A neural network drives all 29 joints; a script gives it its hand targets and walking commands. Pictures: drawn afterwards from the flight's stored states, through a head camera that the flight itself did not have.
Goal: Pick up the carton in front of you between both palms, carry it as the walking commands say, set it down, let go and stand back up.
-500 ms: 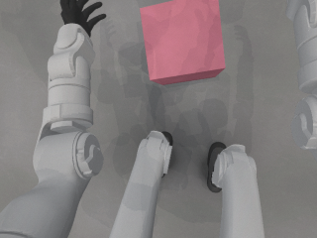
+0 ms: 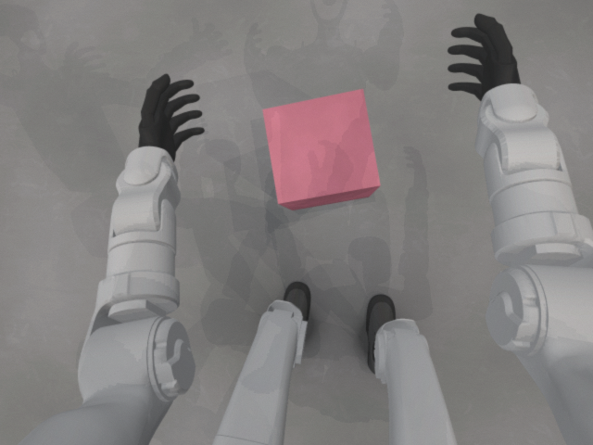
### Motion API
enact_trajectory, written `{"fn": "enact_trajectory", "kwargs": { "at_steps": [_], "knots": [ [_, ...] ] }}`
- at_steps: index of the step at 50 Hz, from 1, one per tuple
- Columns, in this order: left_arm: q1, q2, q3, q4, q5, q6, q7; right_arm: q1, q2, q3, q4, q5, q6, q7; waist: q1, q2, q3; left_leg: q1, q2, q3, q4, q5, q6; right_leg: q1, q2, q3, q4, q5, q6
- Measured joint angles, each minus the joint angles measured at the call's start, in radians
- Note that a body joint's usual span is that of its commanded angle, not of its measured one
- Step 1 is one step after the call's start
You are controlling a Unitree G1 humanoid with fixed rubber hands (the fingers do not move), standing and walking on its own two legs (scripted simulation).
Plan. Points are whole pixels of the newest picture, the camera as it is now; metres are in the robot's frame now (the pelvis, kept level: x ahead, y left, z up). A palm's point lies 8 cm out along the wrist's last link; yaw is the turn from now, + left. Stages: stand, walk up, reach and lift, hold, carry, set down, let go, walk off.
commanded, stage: let go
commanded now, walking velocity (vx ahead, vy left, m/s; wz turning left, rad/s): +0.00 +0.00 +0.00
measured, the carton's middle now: (322, 158) +0.52 +0.09 -0.54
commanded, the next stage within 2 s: stand in 1.28 s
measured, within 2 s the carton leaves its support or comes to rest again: neither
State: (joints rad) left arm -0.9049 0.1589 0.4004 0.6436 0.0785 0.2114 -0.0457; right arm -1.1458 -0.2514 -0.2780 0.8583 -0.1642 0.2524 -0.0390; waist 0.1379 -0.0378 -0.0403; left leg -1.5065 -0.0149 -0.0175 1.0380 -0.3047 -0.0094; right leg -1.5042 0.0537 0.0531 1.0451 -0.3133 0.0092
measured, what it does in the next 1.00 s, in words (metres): rises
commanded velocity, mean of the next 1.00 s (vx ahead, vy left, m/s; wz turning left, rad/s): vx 0.00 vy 0.00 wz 0.00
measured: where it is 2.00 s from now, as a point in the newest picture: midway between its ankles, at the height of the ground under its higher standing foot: (335, 340)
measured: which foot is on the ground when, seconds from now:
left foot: down 0.00-1.00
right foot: down 0.00-1.00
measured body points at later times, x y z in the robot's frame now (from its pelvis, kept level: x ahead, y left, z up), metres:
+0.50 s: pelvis +0.06 +0.02 +0.09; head +0.21 +0.01 +0.51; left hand +0.29 +0.27 +0.01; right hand +0.38 -0.17 -0.02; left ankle +0.06 +0.12 -0.63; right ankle +0.06 -0.11 -0.63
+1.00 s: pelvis +0.09 -0.02 +0.11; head +0.10 -0.01 +0.56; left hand +0.26 +0.22 +0.04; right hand +0.26 -0.25 +0.04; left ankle +0.06 +0.12 -0.63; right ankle +0.06 -0.12 -0.63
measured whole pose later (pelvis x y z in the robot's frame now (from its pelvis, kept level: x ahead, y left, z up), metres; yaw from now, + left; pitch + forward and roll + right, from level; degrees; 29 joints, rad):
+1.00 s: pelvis +0.09 -0.02 +0.11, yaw +2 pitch -2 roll +0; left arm 0.21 0.21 0.05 0.44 0.02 0.10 -0.08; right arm 0.24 -0.22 -0.04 0.43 0.01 0.10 0.06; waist 0.00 -0.01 0.07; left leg -0.12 0.00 -0.06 0.43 -0.26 -0.02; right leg -0.11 0.04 0.03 0.44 -0.28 -0.03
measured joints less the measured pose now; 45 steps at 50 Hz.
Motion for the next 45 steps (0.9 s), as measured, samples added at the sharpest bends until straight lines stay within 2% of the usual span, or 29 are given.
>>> {"fn": "enact_trajectory", "kwargs": {
  "at_steps": [5,10,15,23,31,36,45],
  "knots": [
    [0.198,0.017,-0.076,-0.044,0.014,-0.030,-0.062,0.273,0.097,0.002,-0.169,-0.002,-0.023,-0.061,-0.017,0.018,0.007,0.163,0.002,0.009,-0.103,0.018,0.013,0.166,-0.003,0.013,-0.114,0.025,0.010],
    [0.367,0.041,-0.151,-0.070,-0.015,-0.065,-0.094,0.483,0.131,0.031,-0.259,0.014,-0.058,-0.074,-0.020,0.040,0.025,0.336,-0.002,0.014,-0.187,0.026,0.023,0.344,-0.010,0.020,-0.208,0.037,0.017],
    [0.529,0.044,-0.212,-0.085,-0.056,-0.110,-0.094,0.636,0.126,0.061,-0.265,0.032,-0.108,-0.055,-0.019,0.056,0.022,0.491,-0.009,0.011,-0.248,0.022,0.029,0.503,-0.020,0.019,-0.273,0.032,0.019],
    [0.800,0.033,-0.312,-0.143,-0.102,-0.173,-0.059,0.886,0.107,0.110,-0.266,0.070,-0.190,-0.022,-0.024,0.073,0.003,0.722,-0.019,-0.009,-0.345,0.017,0.027,0.741,-0.034,0.002,-0.372,0.020,0.011],
    [1.041,0.031,-0.376,-0.218,-0.118,-0.196,-0.038,1.123,0.078,0.159,-0.309,0.104,-0.237,0.010,-0.045,0.083,0.025,0.988,-0.017,-0.024,-0.478,0.032,0.016,1.003,-0.036,-0.010,-0.490,0.027,-0.005],
    [1.107,0.041,-0.378,-0.220,-0.113,-0.188,-0.038,1.231,0.068,0.189,-0.340,0.122,-0.235,0.032,-0.073,0.070,0.052,1.143,-0.008,-0.035,-0.549,0.044,0.005,1.155,-0.030,-0.019,-0.551,0.032,-0.017],
    [1.119,0.053,-0.361,-0.203,-0.075,-0.140,-0.035,1.363,0.045,0.232,-0.401,0.162,-0.184,0.079,-0.127,0.029,0.084,1.328,0.009,-0.047,-0.611,0.047,-0.011,1.338,-0.016,-0.029,-0.604,0.032,-0.038]
  ]
}}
